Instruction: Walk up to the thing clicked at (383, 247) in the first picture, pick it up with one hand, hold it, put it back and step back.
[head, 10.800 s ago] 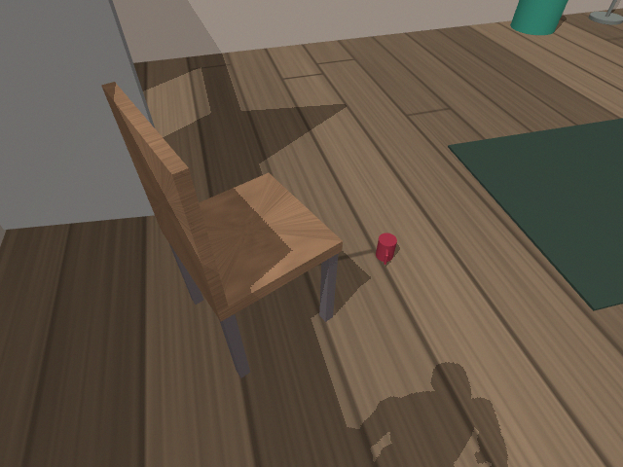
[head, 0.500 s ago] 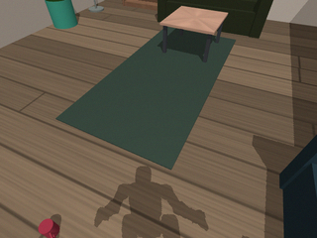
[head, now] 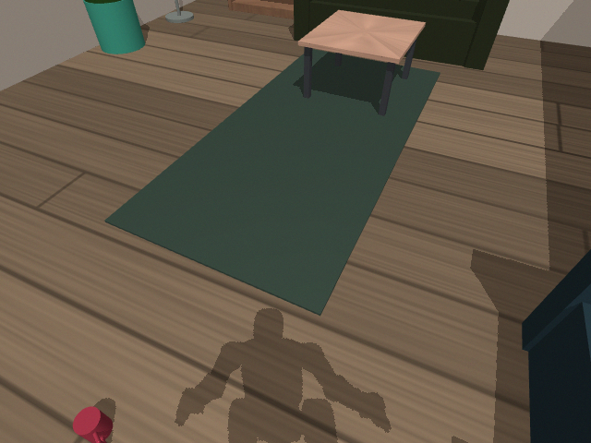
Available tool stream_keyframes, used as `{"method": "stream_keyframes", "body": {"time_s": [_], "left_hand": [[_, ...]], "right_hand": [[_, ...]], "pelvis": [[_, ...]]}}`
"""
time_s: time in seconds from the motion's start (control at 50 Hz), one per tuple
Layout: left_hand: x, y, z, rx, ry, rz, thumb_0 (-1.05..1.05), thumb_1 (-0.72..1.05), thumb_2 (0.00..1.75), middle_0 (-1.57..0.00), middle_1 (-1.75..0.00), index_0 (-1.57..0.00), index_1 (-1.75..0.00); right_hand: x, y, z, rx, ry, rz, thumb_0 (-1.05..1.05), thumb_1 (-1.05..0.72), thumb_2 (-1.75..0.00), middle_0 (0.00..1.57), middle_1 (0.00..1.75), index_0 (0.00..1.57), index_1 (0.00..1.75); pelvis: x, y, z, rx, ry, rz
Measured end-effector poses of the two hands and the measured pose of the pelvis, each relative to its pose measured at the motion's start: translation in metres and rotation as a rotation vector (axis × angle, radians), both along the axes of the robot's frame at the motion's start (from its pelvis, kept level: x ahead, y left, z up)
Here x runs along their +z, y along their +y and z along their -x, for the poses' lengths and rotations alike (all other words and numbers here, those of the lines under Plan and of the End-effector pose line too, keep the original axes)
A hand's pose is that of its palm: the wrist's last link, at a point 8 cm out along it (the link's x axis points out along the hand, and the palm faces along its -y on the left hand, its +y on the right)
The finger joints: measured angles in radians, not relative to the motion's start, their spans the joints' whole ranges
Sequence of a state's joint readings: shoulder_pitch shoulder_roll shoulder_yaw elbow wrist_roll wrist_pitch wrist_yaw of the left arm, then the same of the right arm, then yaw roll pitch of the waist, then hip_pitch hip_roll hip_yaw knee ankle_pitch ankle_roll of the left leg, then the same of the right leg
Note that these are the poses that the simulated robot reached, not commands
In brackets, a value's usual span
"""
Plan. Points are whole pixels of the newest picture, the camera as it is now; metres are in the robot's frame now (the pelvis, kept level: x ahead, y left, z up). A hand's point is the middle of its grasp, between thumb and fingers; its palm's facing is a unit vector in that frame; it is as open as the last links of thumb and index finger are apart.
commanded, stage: stand
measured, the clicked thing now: (95, 429) +0.34 +0.62 -0.73
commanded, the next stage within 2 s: walk up in 0.84 s
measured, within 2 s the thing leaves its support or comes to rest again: neither
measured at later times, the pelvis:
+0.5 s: pelvis +0.00 +0.00 +0.00, yaw +0 degrees
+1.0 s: pelvis +0.03 -0.01 -0.01, yaw -5 degrees
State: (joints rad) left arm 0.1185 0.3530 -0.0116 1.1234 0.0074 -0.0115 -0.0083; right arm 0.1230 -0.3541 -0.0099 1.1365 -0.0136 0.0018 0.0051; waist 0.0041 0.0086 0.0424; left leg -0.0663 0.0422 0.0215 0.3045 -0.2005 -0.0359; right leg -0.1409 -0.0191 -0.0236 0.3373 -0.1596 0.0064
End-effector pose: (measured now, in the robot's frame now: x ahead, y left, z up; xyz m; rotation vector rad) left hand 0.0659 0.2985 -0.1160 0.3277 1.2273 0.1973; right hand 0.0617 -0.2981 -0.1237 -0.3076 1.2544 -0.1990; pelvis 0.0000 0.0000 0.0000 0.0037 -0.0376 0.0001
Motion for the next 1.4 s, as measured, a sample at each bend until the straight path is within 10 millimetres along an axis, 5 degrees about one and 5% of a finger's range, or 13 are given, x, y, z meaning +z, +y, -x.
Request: {"method": "stream_keyframes", "body": {"time_s": [0.9, 0.98, 1.1, 1.22, 1.4], "left_hand": [[0.001, 0.003, -0.014, -0.018, -0.014, 0.017, 0.01, 0.90, 0.90, -0.21, -0.30, -0.20, -0.30], [0.006, 0.006, -0.034, -0.070, 0.016, -0.003, 0.01, 0.90, 0.90, -0.21, -0.30, -0.20, -0.30], [0.018, -0.012, -0.103, -0.142, -0.063, -0.037, 0.01, 0.90, 0.90, -0.21, -0.30, -0.20, -0.30], [0.010, -0.049, -0.156, -0.139, -0.165, -0.083, 0.01, 0.90, 0.90, -0.20, -0.30, -0.20, -0.30], [0.010, -0.091, -0.180, -0.131, -0.047, -0.002, 0.01, 0.90, 0.90, -0.21, -0.30, -0.21, -0.30]], "right_hand": [[0.004, -0.004, -0.011, -0.011, -0.057, -0.006, 0.01, -0.91, -0.90, 0.21, 0.30, 0.20, 0.30], [0.007, -0.028, -0.004, -0.070, -0.127, 0.019, 0.01, -0.90, -0.90, 0.21, 0.30, 0.21, 0.30], [-0.001, -0.083, 0.012, -0.143, -0.057, 0.065, 0.01, -0.90, -0.90, 0.21, 0.30, 0.21, 0.30], [-0.029, -0.135, -0.030, -0.159, -0.033, 0.078, 0.01, -0.91, -0.90, 0.21, 0.30, 0.20, 0.30], [0.012, -0.133, -0.150, -0.096, -0.196, 0.003, 0.01, -0.91, -0.90, 0.20, 0.30, 0.20, 0.30]], "pelvis": [[-0.002, 0.000, -0.012, -0.034, 0.010, -0.008], [-0.005, -0.008, -0.025, -0.079, 0.019, -0.008], [-0.016, -0.042, -0.060, -0.125, -0.011, -0.029], [-0.040, -0.083, -0.105, -0.148, -0.027, 0.005], [-0.010, -0.102, -0.173, -0.207, -0.027, 0.020]]}}
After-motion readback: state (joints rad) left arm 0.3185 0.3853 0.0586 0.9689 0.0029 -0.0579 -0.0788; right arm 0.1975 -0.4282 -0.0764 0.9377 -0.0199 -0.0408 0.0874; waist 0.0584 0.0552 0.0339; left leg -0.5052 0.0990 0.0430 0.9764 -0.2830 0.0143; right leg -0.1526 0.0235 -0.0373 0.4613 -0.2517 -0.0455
